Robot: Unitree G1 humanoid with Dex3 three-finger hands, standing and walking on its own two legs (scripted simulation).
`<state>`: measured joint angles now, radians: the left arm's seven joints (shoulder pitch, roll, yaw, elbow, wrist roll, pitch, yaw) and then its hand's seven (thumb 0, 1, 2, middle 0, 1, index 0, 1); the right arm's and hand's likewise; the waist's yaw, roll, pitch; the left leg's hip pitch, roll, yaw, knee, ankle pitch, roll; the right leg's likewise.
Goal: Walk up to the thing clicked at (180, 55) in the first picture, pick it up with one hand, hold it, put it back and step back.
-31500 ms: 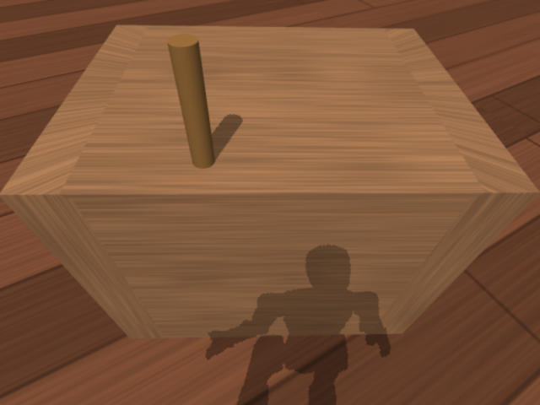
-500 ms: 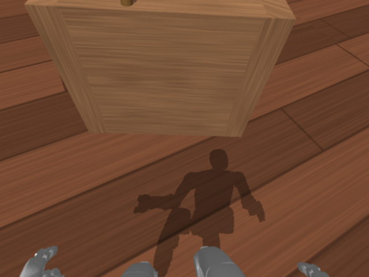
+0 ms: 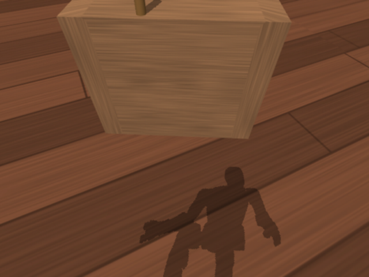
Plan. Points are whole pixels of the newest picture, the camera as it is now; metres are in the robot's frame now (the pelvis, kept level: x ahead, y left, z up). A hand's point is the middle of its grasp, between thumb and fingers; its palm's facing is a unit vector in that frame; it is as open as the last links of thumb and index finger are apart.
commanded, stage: step back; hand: left
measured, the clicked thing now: out of the picture +1.12 +0.21 +0.16
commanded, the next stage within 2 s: stand in 0.78 s
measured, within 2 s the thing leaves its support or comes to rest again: neither
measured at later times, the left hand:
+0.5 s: hand out of the picture +0.09 +0.28 -0.14, palm faces +0.04 -0.92 -0.39, open 7.4 cm
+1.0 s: hand out of the picture +0.13 +0.27 -0.13, palm faces -0.01 -0.94 -0.34, open 7.4 cm
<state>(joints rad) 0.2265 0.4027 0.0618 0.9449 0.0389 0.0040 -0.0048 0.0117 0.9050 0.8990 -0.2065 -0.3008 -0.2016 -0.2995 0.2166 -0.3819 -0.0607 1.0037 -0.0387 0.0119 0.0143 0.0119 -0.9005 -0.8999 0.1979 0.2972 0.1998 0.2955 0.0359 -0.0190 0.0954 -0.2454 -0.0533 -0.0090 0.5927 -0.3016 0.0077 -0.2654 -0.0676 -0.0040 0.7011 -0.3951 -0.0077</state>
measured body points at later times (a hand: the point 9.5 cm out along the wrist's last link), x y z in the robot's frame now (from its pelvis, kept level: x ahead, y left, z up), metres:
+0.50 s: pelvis +0.03 +0.01 +0.00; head +0.05 +0.01 +0.45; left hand +0.09 +0.33 -0.12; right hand +0.12 -0.31 -0.12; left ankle +0.07 +0.14 -0.73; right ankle +0.02 -0.12 -0.72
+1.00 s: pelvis +0.04 +0.02 +0.02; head +0.06 +0.02 +0.47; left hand +0.13 +0.32 -0.11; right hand +0.17 -0.28 -0.10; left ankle +0.07 +0.14 -0.72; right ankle +0.02 -0.12 -0.72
